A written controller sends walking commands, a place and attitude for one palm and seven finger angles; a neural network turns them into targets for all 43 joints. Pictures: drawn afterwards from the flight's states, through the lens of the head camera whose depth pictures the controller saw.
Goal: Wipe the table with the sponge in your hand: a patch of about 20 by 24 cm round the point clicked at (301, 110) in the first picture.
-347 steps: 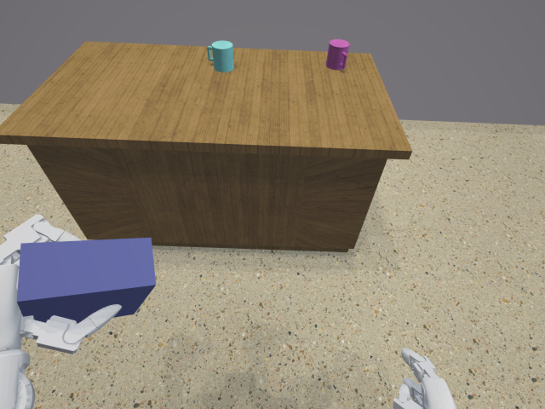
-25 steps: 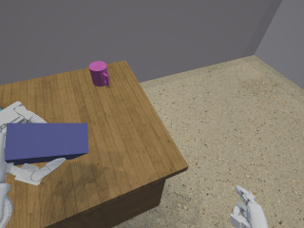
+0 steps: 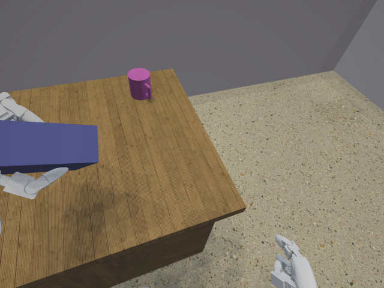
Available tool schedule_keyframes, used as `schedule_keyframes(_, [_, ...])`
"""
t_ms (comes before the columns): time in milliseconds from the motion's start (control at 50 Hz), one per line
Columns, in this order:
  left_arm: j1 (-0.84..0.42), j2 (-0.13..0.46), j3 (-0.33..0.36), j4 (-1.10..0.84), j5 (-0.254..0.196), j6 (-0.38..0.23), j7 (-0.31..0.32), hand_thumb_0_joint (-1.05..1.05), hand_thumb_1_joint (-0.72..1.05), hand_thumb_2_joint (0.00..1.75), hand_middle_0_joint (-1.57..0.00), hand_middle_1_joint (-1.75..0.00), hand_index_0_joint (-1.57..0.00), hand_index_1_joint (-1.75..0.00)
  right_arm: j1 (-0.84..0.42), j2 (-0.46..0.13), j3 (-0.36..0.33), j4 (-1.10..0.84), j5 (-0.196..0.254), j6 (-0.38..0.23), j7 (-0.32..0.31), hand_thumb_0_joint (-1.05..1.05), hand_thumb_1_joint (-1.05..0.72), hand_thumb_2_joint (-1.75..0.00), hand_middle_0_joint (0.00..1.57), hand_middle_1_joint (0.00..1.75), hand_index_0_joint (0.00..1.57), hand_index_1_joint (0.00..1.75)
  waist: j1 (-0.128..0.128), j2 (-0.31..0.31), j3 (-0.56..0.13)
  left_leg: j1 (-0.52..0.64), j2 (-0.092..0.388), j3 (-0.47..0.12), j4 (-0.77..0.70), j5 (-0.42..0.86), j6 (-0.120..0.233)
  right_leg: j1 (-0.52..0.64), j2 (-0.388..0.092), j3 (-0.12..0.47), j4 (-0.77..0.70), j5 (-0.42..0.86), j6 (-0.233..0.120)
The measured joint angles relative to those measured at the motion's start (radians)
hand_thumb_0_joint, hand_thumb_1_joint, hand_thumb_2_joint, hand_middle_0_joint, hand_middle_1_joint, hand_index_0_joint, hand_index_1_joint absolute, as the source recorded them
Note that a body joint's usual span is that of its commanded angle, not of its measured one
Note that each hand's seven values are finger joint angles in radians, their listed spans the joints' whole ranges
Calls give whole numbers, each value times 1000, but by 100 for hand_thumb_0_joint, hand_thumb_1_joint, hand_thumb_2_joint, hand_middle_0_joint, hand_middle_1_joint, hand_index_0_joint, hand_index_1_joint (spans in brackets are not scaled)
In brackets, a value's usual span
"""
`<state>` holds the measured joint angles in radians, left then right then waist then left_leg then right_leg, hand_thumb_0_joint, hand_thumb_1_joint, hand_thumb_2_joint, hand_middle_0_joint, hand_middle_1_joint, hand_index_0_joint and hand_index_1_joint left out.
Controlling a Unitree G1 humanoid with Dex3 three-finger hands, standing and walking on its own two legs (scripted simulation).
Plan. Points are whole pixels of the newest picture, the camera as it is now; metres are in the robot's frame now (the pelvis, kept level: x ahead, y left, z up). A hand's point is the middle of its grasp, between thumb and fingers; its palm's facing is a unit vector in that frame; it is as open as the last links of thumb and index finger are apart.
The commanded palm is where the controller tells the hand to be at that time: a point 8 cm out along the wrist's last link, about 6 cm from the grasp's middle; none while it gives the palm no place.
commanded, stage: come to a stop and stand still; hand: left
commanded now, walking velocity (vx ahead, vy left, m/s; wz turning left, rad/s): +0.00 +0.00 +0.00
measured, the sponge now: (58, 151) +0.26 +0.25 +0.18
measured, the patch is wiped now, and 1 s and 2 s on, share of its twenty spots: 0.00 0.00 0.00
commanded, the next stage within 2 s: look again from close up in 0.54 s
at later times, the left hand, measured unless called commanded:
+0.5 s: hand (12, 185) +0.20 +0.28 +0.18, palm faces +0.44 -0.82 -0.36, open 9.4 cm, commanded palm +0.14 +0.31 +0.18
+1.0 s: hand (32, 176) +0.22 +0.28 +0.16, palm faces +0.37 -0.83 -0.41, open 9.4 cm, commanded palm +0.16 +0.31 +0.18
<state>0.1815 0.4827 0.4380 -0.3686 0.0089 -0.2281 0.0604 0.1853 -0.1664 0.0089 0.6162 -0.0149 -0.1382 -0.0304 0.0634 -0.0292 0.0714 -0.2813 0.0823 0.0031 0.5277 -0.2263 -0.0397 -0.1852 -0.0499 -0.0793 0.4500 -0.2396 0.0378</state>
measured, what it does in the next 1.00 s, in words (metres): stands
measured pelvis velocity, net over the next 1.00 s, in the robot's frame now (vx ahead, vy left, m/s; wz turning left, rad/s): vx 0.00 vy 0.02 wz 0.01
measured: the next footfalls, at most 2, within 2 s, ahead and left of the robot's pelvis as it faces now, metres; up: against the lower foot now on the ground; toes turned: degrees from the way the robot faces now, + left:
none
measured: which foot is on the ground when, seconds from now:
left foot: down 0.00-1.00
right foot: down 0.00-1.00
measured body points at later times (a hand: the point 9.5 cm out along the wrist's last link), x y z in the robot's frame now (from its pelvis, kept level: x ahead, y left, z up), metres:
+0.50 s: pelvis -0.02 +0.03 +0.00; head +0.00 +0.06 +0.45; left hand +0.17 +0.33 +0.20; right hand +0.15 -0.19 -0.07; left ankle +0.03 +0.14 -0.74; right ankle +0.00 -0.14 -0.74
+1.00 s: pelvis +0.00 +0.02 +0.00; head +0.03 +0.05 +0.45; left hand +0.19 +0.32 +0.19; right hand +0.19 -0.20 -0.07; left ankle +0.03 +0.14 -0.74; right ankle +0.00 -0.15 -0.74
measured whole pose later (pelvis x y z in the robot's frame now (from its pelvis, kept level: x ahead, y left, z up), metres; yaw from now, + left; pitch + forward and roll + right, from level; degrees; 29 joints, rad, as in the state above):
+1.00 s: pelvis +0.00 +0.02 +0.00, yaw +1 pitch -1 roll -2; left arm 0.42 0.38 0.38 -0.49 -0.02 -0.24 0.08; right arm 0.18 -0.19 0.01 0.60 0.00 -0.15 -0.03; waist 0.03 -0.03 0.08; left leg -0.27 0.04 0.01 0.49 -0.21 0.00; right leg -0.16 -0.07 -0.04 0.38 -0.21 0.07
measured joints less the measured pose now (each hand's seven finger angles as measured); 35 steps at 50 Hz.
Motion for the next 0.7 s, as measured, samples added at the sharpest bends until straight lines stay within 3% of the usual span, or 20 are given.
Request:
schedule_keyframes(80, [37, -40, 29, 27, -41, 14, 27, 0, -43, 101, -82, -135, -82, -134, -4, -45, -24, -16, 17, 1, 15, 1, -91, -90, 20, 30, 20, 30, -36, 24, -1, 12, -4, 26, -11, 12, 9, -5, -6, 26, 3, 12, 9])
schedule_keyframes(140, [171, -99, -51, -31, -48, 15, 20, 0, -43, 101, -82, -135, -82, -135, 16, -69, -39, -31, 26, 1, 14, 1, -91, -90, 20, 30, 20, 30, -61, 40, -15, 16, -11, 36, -12, 14, 19, -2, -14, 35, -4, 20, 19])
schedule_keyframes(200, [281, -117, -120, -63, -40, 8, 4, 0, -43, 101, -82, -135, -82, -135, 38, -70, -41, -27, 27, 10, -4, 1, -91, -90, 20, 30, 20, 30, -70, 27, -23, 14, -18, 39, -12, 15, 25, -4, -21, 39, -3, 22, 25])
schedule_keyframes(260, [309, -102, -122, -59, -35, 6, 3, 0, -43, 101, -82, -135, -82, -135, 62, -55, -35, -22, 25, 15, -25, 2, -91, -90, 20, 30, 20, 30, -58, 0, -14, 10, -24, 36, -14, 22, 29, -7, -25, 36, -3, 24, 22])
schedule_keyframes(340, [230, -71, -68, -53, -23, 1, 26, 0, -43, 101, -82, -135, -82, -135, 79, -31, -18, -15, 24, -4, -35, 2, -91, -90, 20, 30, 20, 30, -35, -26, 19, -6, -33, 16, -13, 36, 35, -12, -17, 39, -1, 25, 7])
schedule_keyframes(440, [154, -89, -32, -100, -15, -29, 50, 0, -43, 101, -82, -135, -82, -135, 61, -11, 4, 3, 18, -45, -12, 2, -91, -90, 20, 30, 20, 30, -17, -24, 36, -21, -39, 1, -1, 37, 40, -10, -15, 39, -12, 34, 13])
schedule_keyframes(540, [185, -119, -67, -115, -8, -51, 38, 0, -43, 101, -82, -135, -82, -135, 30, 7, 16, 10, 10, -58, 9, 2, -91, -90, 20, 30, 20, 30, -21, -10, 8, -18, -41, 11, -5, 28, 45, -1, -17, 47, -38, 44, 25])
schedule_keyframes(700, [199, -108, -68, -61, -10, -12, 16, 0, -43, 101, -82, -135, -82, -135, -9, 15, 25, -11, 9, -44, 8, 2, -90, -90, 20, 30, 20, 30, -30, -13, 14, -4, -48, 17, -26, 28, 49, 13, -24, 51, -63, 48, 35])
